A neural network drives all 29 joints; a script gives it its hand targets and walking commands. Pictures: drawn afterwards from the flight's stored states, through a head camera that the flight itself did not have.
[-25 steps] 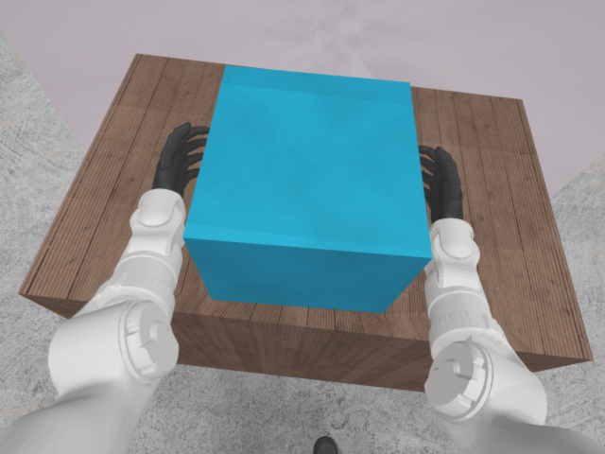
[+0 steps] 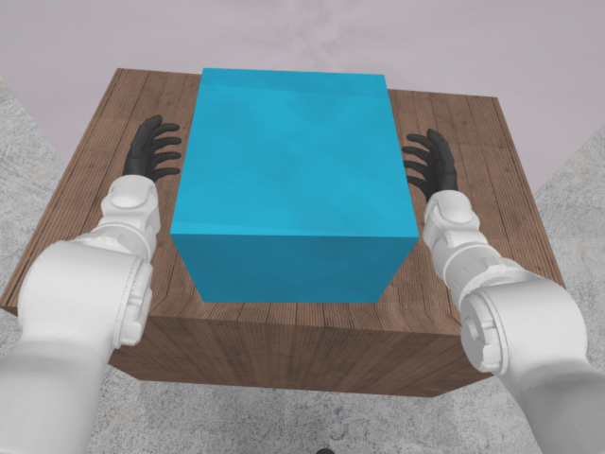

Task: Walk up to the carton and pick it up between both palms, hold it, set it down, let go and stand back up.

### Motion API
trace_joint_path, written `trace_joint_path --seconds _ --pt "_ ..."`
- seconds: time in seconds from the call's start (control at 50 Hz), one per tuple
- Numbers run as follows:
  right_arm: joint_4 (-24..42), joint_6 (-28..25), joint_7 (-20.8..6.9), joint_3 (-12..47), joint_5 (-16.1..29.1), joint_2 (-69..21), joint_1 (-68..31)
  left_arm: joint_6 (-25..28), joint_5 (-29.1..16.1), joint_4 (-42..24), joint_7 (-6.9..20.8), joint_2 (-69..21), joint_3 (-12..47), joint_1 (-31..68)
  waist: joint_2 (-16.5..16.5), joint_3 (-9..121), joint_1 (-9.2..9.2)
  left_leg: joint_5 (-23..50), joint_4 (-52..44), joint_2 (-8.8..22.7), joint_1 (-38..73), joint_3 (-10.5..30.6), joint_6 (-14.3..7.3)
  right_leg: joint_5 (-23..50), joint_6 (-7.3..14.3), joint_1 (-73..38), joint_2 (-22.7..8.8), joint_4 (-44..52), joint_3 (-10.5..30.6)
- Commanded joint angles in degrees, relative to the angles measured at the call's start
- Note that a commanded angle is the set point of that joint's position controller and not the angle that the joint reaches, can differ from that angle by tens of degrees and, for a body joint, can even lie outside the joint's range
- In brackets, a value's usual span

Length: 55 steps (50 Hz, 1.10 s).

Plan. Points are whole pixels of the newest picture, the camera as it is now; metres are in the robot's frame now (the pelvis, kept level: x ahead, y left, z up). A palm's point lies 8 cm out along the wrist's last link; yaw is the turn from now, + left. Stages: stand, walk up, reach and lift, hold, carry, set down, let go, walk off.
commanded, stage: set down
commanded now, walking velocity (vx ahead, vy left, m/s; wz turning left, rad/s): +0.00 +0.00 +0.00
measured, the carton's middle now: (292, 189) +0.50 -0.03 +0.01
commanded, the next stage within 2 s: none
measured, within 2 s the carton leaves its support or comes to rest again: neither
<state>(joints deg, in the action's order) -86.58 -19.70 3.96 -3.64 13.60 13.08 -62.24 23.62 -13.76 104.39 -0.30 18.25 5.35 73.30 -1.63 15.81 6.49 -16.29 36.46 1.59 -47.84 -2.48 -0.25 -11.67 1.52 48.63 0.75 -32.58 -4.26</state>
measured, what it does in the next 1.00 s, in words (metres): stands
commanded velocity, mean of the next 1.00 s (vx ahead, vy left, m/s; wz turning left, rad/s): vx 0.00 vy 0.00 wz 0.00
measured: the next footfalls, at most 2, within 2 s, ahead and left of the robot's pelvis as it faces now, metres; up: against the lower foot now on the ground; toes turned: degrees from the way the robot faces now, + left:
none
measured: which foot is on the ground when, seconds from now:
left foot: down 0.00-1.00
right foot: down 0.00-1.00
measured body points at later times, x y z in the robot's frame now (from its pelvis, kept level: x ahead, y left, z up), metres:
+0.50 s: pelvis -0.03 -0.02 -0.02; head +0.09 +0.00 +0.41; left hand +0.51 +0.18 +0.10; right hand +0.46 -0.28 +0.10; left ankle -0.02 +0.11 -0.71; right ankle +0.01 -0.10 -0.71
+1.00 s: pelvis -0.02 -0.01 +0.01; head +0.06 +0.01 +0.45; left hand +0.50 +0.20 +0.17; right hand +0.45 -0.28 +0.16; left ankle -0.02 +0.11 -0.71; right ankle +0.01 -0.10 -0.71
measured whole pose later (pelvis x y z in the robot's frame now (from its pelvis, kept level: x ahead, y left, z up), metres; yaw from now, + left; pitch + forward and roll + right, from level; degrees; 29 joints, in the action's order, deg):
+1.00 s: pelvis -0.02 -0.01 +0.01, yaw +1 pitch +22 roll -1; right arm -79.6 -4.5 0.4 7.3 29.8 24.5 -66.7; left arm 8.7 -25.2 91.7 3.8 25.9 17.8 76.0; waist -0.2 14.6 7.2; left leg -13.0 32.1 0.7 -41.5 -0.3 0.0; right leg -9.0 2.1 42.2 0.8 -28.7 -4.6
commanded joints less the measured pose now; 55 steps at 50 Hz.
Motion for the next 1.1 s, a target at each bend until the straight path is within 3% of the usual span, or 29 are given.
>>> trace_joint_path --seconds 0.0,0.1,0.22,0.32,0.38,0.5,0.62,0.78,0.9,0.92,1.02,1.08 --pt "2.15 -0.01 -1.33 4.58 6.36 12.26 -21.27 0.99 -5.61 -3.38 1.40 9.32 6.80 21.95 -3.14 31.46 1.02 23.32 2.35 -1.26 18.89 1.77 4.47 22.52 -3.13 -14.20 0.14 -2.81 -0.09" --pt "4.67 1.56 -3.78 7.03 9.57 14.54 -25.26 0.92 -11.20 -5.66 2.56 9.59 13.24 25.82 -3.13 34.65 1.45 18.94 3.60 -1.16 16.27 2.21 3.64 16.01 -2.64 -8.88 -0.21 -3.87 -0.35" --pt "8.83 3.07 -5.13 6.43 10.76 17.11 -29.03 -0.39 -13.98 -9.54 2.95 10.85 16.37 29.13 -4.06 42.40 1.55 16.78 5.21 -1.63 12.58 2.01 2.82 15.91 -2.84 -9.71 -0.71 -6.34 -0.18" --pt "10.39 4.69 -4.63 5.45 10.51 18.83 -31.02 -2.71 -13.67 -10.55 3.11 13.57 15.48 31.31 -2.26 44.51 1.97 14.11 4.90 -2.52 7.97 1.70 2.06 17.60 -3.63 -15.20 -0.73 -7.02 0.49" --pt "12.09 5.60 -4.12 6.08 11.02 18.60 -31.28 -3.80 -12.79 -11.16 3.03 14.75 13.90 30.96 -0.71 44.92 1.26 13.35 3.98 -3.04 5.27 1.30 1.45 20.25 -4.20 -20.50 -0.94 -7.24 1.33" --pt "13.12 7.79 -3.00 7.11 12.35 18.48 -30.24 -6.35 -11.26 -12.79 3.14 15.73 12.29 30.17 -0.41 42.88 1.07 13.73 1.16 -3.78 4.04 0.97 1.29 23.99 -4.72 -27.97 -0.80 -6.04 2.31" --pt "12.76 9.61 -2.57 7.79 13.66 19.35 -29.34 -8.48 -10.71 -16.09 3.14 14.96 12.23 30.16 -2.35 40.39 1.33 18.80 -0.26 -3.20 13.17 1.64 2.15 26.33 -4.25 -25.85 -0.19 -3.33 1.45" --pt "11.51 12.08 -3.33 8.77 15.61 21.08 -28.66 -11.62 -12.00 -16.81 3.64 13.68 13.95 28.17 -4.79 33.47 1.93 21.43 -2.18 -2.07 23.00 3.15 3.05 23.75 -3.17 -20.33 0.37 1.16 -0.07" --pt "12.15 13.87 -3.70 9.93 16.08 20.74 -26.41 -13.55 -11.84 -18.15 3.99 13.75 12.83 24.92 -2.78 28.84 1.48 20.37 -4.24 -2.25 23.63 3.33 2.39 22.97 -3.45 -22.60 0.49 3.24 0.06" --pt "13.01 14.03 -3.74 10.74 16.37 20.36 -25.69 -13.70 -11.63 -18.01 4.12 14.04 12.17 23.68 -2.04 28.17 0.69 19.97 -4.64 -2.38 23.09 3.17 2.04 22.79 -3.50 -23.53 0.50 3.48 0.21" --pt "17.62 12.48 -3.22 10.15 16.28 20.11 -20.82 -12.88 -10.29 -23.02 4.07 13.92 10.01 19.14 -1.78 31.10 0.05 23.44 -4.70 -2.09 26.63 3.26 2.31 25.77 -3.55 -26.06 0.61 4.03 0.20" --pt "18.97 11.99 -2.75 9.99 15.36 19.59 -17.15 -12.44 -9.23 -24.29 4.24 14.11 7.87 15.82 -0.39 28.29 -0.55 20.99 -5.62 -2.43 25.09 2.96 1.88 24.82 -3.58 -28.99 0.52 4.32 0.79"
